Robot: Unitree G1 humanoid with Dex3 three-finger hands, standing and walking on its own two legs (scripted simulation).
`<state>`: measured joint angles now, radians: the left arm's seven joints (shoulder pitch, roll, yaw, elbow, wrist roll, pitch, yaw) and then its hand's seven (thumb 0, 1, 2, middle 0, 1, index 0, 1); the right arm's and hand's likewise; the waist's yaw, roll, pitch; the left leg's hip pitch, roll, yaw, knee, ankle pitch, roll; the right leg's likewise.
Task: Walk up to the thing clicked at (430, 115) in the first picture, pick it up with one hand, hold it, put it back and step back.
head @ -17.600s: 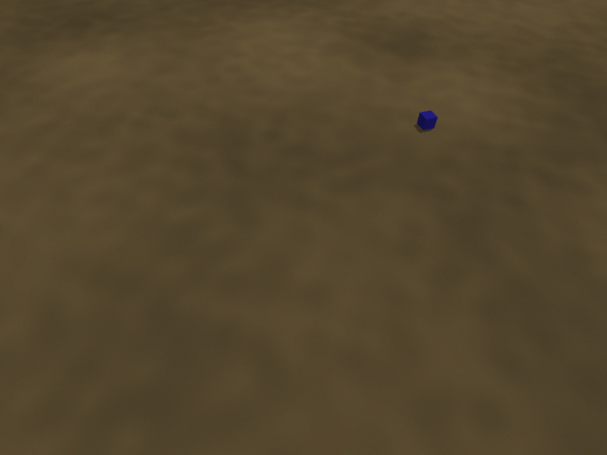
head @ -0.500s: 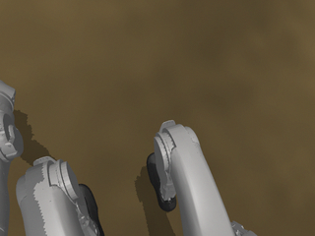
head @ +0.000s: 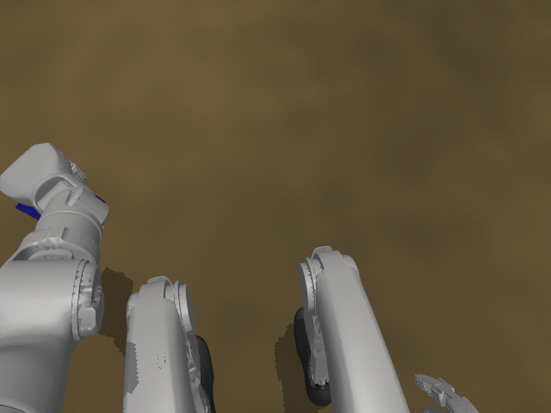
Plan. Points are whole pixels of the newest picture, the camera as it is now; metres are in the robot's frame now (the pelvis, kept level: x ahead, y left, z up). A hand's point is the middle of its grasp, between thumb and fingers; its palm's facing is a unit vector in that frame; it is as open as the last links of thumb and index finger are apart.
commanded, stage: lift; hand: left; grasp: from above
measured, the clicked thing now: (63, 204) +0.46 +0.28 -0.14
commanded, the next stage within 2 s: hold in 1.12 s
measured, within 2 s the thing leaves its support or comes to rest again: neither
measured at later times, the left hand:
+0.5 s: hand out of the picture +0.40 +0.23 +0.10, palm faces -0.30 -0.33 -0.90, open 7.3 cm
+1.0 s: hand out of the picture +0.40 +0.23 +0.22, palm faces -0.31 -0.34 -0.89, open 6.9 cm
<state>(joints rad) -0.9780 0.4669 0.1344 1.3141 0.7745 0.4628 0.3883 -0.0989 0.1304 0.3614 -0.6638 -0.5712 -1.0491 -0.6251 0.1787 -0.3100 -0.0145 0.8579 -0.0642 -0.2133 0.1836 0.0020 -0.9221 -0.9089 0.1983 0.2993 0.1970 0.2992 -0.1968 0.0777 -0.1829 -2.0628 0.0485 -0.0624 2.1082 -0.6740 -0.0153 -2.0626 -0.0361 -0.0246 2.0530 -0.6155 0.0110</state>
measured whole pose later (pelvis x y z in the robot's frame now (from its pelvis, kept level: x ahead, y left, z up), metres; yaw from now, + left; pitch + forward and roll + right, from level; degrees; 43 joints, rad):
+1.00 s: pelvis +0.07 -0.01 +0.30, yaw +2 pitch +14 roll -1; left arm -0.57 0.22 -0.12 1.08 0.66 0.59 0.36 -0.09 0.14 0.35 -0.67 -0.56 -1.10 -0.63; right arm 0.26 -0.24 0.01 0.87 0.04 -0.13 -0.04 0.01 -0.90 -0.90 0.20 0.30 0.20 0.30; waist -0.08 0.03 -0.11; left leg -0.74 0.06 0.00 0.91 -0.42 -0.03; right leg -0.75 -0.02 -0.04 0.89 -0.39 0.00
